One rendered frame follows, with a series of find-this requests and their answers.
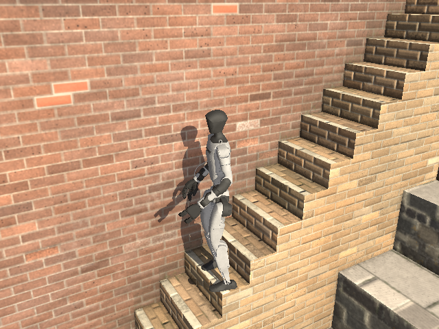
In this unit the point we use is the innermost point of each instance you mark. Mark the robot left forearm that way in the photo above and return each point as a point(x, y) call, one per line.
point(215, 192)

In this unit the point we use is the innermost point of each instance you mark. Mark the robot left thigh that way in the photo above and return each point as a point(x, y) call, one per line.
point(216, 222)

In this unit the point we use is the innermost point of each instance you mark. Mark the left robot hand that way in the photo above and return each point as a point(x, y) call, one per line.
point(193, 210)

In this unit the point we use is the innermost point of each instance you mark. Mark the right robot hand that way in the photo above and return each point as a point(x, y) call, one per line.
point(192, 185)

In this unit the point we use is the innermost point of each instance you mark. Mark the robot right forearm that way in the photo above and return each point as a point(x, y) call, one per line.
point(202, 173)

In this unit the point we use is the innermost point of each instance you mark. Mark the left robot upper arm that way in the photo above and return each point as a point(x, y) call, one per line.
point(223, 155)

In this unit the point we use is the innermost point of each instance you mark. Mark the robot left shin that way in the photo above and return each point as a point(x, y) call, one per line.
point(222, 262)

